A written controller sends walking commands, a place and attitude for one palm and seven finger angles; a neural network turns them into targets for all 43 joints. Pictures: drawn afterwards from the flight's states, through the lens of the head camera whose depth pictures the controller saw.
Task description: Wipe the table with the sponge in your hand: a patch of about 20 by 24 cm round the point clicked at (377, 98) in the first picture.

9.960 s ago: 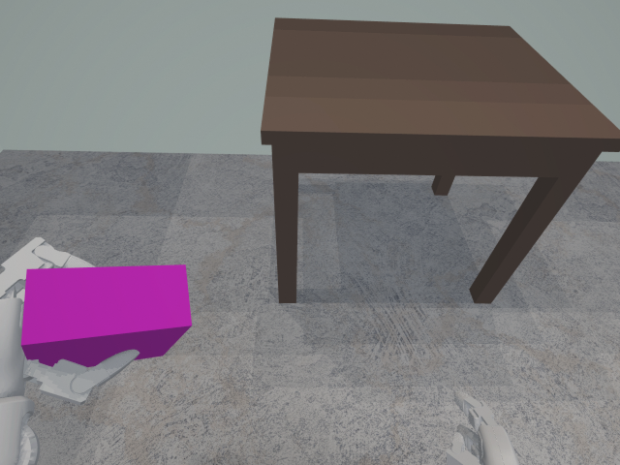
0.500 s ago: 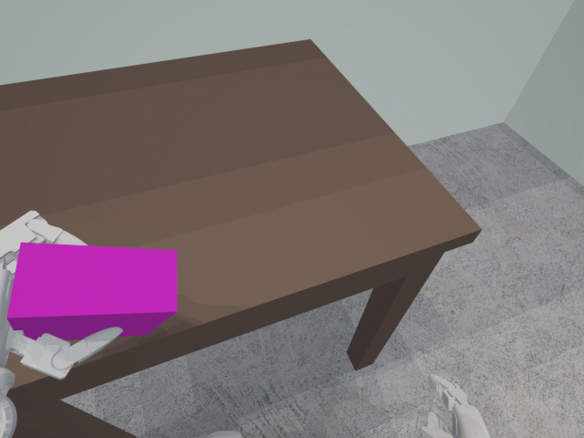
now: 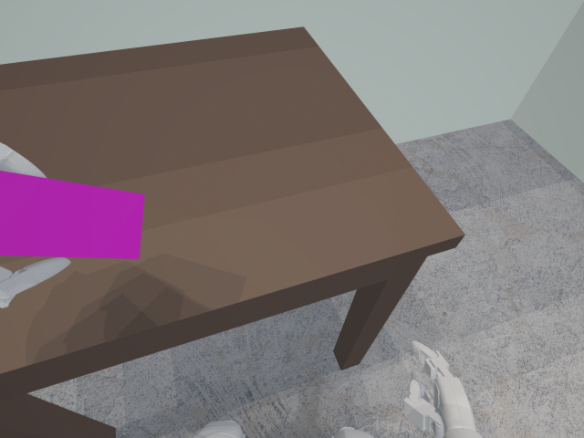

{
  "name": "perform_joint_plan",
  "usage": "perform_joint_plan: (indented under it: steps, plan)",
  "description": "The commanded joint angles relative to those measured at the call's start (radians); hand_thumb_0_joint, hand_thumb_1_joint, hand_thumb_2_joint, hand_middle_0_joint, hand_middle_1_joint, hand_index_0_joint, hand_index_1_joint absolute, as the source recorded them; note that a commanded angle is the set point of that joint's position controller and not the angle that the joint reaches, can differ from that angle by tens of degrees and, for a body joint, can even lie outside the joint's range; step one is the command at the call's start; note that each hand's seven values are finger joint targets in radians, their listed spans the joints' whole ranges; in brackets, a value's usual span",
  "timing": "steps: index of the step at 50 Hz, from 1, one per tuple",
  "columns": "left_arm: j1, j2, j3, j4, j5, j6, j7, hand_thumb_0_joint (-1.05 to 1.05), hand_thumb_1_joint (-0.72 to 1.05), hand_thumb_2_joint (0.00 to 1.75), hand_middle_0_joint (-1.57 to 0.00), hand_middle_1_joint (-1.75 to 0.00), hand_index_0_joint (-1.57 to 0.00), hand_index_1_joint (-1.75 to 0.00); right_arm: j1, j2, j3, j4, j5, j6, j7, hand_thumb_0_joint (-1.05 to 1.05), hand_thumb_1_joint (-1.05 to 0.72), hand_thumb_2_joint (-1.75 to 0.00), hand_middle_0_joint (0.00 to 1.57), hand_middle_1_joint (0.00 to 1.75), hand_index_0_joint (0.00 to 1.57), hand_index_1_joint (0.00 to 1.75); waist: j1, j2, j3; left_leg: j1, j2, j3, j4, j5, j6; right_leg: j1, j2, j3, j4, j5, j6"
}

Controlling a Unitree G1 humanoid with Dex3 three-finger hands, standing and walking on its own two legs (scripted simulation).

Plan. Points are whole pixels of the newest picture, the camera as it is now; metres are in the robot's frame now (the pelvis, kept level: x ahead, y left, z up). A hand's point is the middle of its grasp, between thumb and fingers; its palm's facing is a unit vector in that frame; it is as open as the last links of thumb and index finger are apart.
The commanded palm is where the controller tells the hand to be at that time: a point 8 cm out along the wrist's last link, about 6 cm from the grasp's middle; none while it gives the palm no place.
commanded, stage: come to a stop and stand still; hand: left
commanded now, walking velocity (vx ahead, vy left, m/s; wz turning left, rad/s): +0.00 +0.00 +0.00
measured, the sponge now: (67, 225) +0.26 +0.25 +0.20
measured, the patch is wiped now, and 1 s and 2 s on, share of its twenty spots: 0.00 0.00 0.00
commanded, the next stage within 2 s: look again from close up in 0.42 s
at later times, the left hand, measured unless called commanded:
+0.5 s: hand (49, 247) +0.23 +0.25 +0.20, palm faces +0.34 -0.83 -0.43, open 10.2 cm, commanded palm +0.18 +0.29 +0.20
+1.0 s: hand (42, 213) +0.27 +0.28 +0.19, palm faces +0.33 -0.83 -0.45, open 10.2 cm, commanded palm +0.21 +0.32 +0.20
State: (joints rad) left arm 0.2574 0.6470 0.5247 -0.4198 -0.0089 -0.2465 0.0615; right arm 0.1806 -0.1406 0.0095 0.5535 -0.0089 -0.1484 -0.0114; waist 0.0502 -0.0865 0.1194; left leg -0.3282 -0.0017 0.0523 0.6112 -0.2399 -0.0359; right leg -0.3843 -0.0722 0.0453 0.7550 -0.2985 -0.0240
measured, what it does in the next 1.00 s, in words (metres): shifts its weight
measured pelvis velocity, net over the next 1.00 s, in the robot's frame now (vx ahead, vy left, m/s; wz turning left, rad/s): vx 0.05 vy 0.04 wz -0.01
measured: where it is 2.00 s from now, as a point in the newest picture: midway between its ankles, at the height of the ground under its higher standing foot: outside the picture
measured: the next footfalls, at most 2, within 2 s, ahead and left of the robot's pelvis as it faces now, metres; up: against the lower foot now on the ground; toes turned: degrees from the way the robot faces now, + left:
right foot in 1.76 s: -0.08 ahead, -0.02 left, +0.00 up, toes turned +7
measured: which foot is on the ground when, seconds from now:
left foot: down 0.00-1.00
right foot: down 0.00-1.00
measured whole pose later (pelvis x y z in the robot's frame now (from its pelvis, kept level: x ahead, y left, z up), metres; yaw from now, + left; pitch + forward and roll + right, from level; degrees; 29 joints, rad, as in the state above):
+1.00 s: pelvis +0.05 +0.04 +0.02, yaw -1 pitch -1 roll -1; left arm 0.43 0.42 0.39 -0.52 -0.04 -0.23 0.08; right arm 0.13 -0.16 0.02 0.58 0.01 -0.15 0.00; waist 0.03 -0.02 0.11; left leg -0.22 -0.02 -0.06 0.48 -0.25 0.01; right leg -0.18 -0.03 0.02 0.41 -0.22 0.05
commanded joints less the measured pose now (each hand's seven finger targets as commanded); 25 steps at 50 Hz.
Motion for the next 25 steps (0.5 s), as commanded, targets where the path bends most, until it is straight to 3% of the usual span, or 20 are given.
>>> perform_joint_plan:
  steps: [1, 2, 3, 6, 7, 8, 9, 11, 12, 13, 15, 17, 18, 21, 23, 25]
  plan:
    - [-0.103, 0.016, 0.016, -0.066, -0.049, -0.056, -0.019, 0.00, 0.10, 1.30, -1.20, -1.60, -1.20, -1.60, 0.053, -0.147, -0.041, -0.120, 0.026, -0.073, 0.008, 0.00, -0.90, -0.90, 0.20, 0.30, 0.20, 0.30, -0.040, 0.161, -0.272, 0.062, -0.003, 0.030, -0.001, -0.078, 0.031, 0.173, -0.112, 0.202, -0.355, 0.292, -0.070]
    - [-0.031, -0.105, -0.081, -0.004, -0.056, -0.031, -0.026, 0.00, 0.10, 1.30, -1.20, -1.60, -1.20, -1.60, 0.049, -0.156, -0.050, -0.122, 0.037, -0.078, 0.021, 0.00, -0.90, -0.90, 0.20, 0.30, 0.20, 0.30, -0.043, 0.145, -0.232, 0.104, -0.018, 0.030, -0.016, -0.042, 0.031, 0.127, -0.117, 0.223, -0.357, 0.327, -0.079]
    - [-0.024, -0.159, -0.135, -0.096, -0.053, -0.026, -0.026, 0.00, 0.10, 1.30, -1.20, -1.60, -1.20, -1.60, 0.047, -0.169, -0.064, -0.132, 0.046, -0.085, 0.032, 0.00, -0.90, -0.90, 0.20, 0.30, 0.20, 0.30, -0.034, 0.042, -0.244, 0.119, -0.033, 0.019, -0.005, -0.037, 0.032, 0.131, -0.109, 0.230, -0.386, 0.270, -0.068]
    - [0.059, -0.116, -0.118, -0.060, -0.046, -0.006, -0.012, 0.00, 0.10, 1.30, -1.20, -1.60, -1.20, -1.60, -0.006, -0.158, -0.039, -0.122, 0.036, -0.076, 0.007, 0.00, -0.90, -0.90, 0.20, 0.30, 0.20, 0.30, -0.014, -0.087, -0.146, 0.145, -0.029, -0.013, -0.073, -0.120, 0.046, -0.011, -0.070, 0.147, -0.506, -0.230, -0.037]
    - [0.066, -0.064, -0.064, -0.043, -0.045, 0.003, 0.002, 0.00, 0.10, 1.30, -1.20, -1.60, -1.20, -1.60, -0.043, -0.169, -0.035, -0.118, 0.037, -0.064, -0.004, 0.00, -0.90, -0.90, 0.20, 0.30, 0.20, 0.30, -0.008, -0.071, -0.125, 0.170, -0.023, -0.016, -0.109, -0.103, 0.049, -0.046, -0.041, 0.131, -0.505, -0.288, -0.026]
    - [0.044, -0.093, -0.083, -0.047, -0.043, -0.002, 0.003, 0.00, 0.10, 1.30, -1.20, -1.60, -1.20, -1.60, -0.040, -0.160, -0.027, -0.123, 0.035, -0.059, -0.012, 0.00, -0.90, -0.90, 0.20, 0.30, 0.20, 0.30, -0.019, -0.104, -0.116, 0.137, -0.018, -0.034, -0.123, -0.084, 0.055, -0.020, -0.028, 0.086, -0.490, -0.274, -0.012]
    - [0.032, -0.045, -0.032, -0.048, -0.036, -0.007, 0.012, 0.00, 0.10, 1.30, -1.20, -1.60, -1.20, -1.60, -0.052, -0.165, -0.027, -0.123, 0.029, -0.057, -0.022, 0.00, -0.90, -0.90, 0.20, 0.30, 0.20, 0.30, -0.015, -0.110, -0.109, 0.126, -0.014, -0.045, -0.132, -0.074, 0.058, -0.017, -0.017, 0.084, -0.492, -0.264, -0.003]
    - [0.005, -0.022, 0.003, -0.084, -0.036, -0.018, 0.021, 0.00, 0.10, 1.30, -1.20, -1.60, -1.20, -1.60, -0.053, -0.160, -0.028, -0.121, 0.025, -0.052, -0.037, 0.00, -0.90, -0.90, 0.20, 0.30, 0.20, 0.30, -0.020, -0.108, -0.114, 0.103, -0.014, -0.054, -0.130, -0.068, 0.064, 0.015, -0.021, 0.093, -0.498, -0.255, -0.003]
    - [-0.037, 0.048, 0.052, -0.155, -0.030, -0.028, 0.035, 0.00, 0.10, 1.30, -1.20, -1.60, -1.20, -1.60, -0.076, -0.167, -0.027, -0.117, 0.024, -0.048, -0.039, 0.00, -0.90, -0.90, 0.20, 0.30, 0.20, 0.30, -0.019, -0.059, -0.117, 0.130, -0.008, -0.053, -0.140, -0.067, 0.062, -0.002, -0.015, 0.095, -0.495, -0.254, -0.005]
    - [-0.031, -0.011, 0.011, -0.167, -0.038, -0.033, 0.036, 0.00, 0.10, 1.30, -1.20, -1.60, -1.20, -1.60, -0.068, -0.159, -0.028, -0.122, 0.022, -0.045, -0.045, 0.00, -0.90, -0.90, 0.20, 0.30, 0.20, 0.30, -0.031, -0.011, -0.125, 0.122, -0.008, -0.057, -0.148, -0.085, 0.066, 0.018, -0.022, 0.090, -0.481, -0.254, -0.009]
    - [-0.023, -0.006, 0.009, -0.252, -0.038, -0.044, 0.043, 0.00, 0.10, 1.30, -1.20, -1.60, -1.20, -1.60, -0.064, -0.166, -0.035, -0.130, 0.022, -0.050, -0.045, 0.00, -0.90, -0.90, 0.20, 0.30, 0.20, 0.30, -0.027, 0.134, -0.135, 0.100, -0.005, -0.068, -0.162, -0.100, 0.071, 0.065, -0.012, 0.109, -0.462, -0.221, -0.015]
    - [-0.010, 0.035, 0.040, -0.323, -0.033, -0.057, 0.049, 0.00, 0.10, 1.30, -1.20, -1.60, -1.20, -1.60, -0.068, -0.171, -0.038, -0.125, 0.020, -0.058, -0.037, 0.00, -0.90, -0.90, 0.20, 0.30, 0.20, 0.30, -0.023, 0.217, -0.161, 0.079, 0.006, -0.081, -0.187, -0.133, 0.074, 0.116, 0.004, 0.094, -0.442, -0.195, -0.010]
    - [0.001, -0.016, 0.007, -0.334, -0.035, -0.063, 0.047, 0.00, 0.10, 1.30, -1.20, -1.60, -1.20, -1.60, -0.063, -0.169, -0.042, -0.130, 0.019, -0.064, -0.037, 0.00, -0.90, -0.90, 0.20, 0.30, 0.20, 0.30, -0.025, 0.227, -0.169, 0.055, 0.006, -0.093, -0.196, -0.147, 0.076, 0.155, 0.011, 0.085, -0.430, -0.179, -0.011]
    - [0.049, -0.038, -0.007, -0.304, -0.035, -0.071, 0.045, 0.00, 0.10, 1.30, -1.20, -1.60, -1.20, -1.60, -0.042, -0.170, -0.050, -0.115, 0.020, -0.083, -0.032, 0.00, -0.90, -0.90, 0.20, 0.30, 0.20, 0.30, -0.025, 0.179, -0.170, 0.071, -0.019, -0.075, -0.141, -0.123, 0.067, 0.147, -0.003, 0.112, -0.474, -0.174, -0.020]
    - [0.095, -0.079, -0.028, -0.224, -0.037, -0.065, 0.041, 0.00, 0.10, 1.30, -1.20, -1.60, -1.20, -1.60, -0.025, -0.176, -0.054, -0.097, 0.018, -0.081, -0.028, 0.00, -0.90, -0.90, 0.20, 0.30, 0.20, 0.30, -0.033, 0.112, -0.166, 0.126, -0.011, -0.081, -0.151, -0.101, 0.061, 0.096, 0.007, 0.072, -0.470, -0.169, -0.017]
    - [0.107, -0.101, -0.039, -0.168, -0.044, -0.058, 0.036, 0.00, 0.10, 1.30, -1.20, -1.60, -1.20, -1.60, -0.017, -0.187, -0.061, -0.089, 0.020, -0.080, -0.028, 0.00, -0.90, -0.90, 0.20, 0.30, 0.20, 0.30, -0.035, 0.100, -0.152, 0.114, 0.000, -0.095, -0.183, -0.086, 0.058, 0.106, 0.029, 0.048, -0.454, -0.130, -0.005]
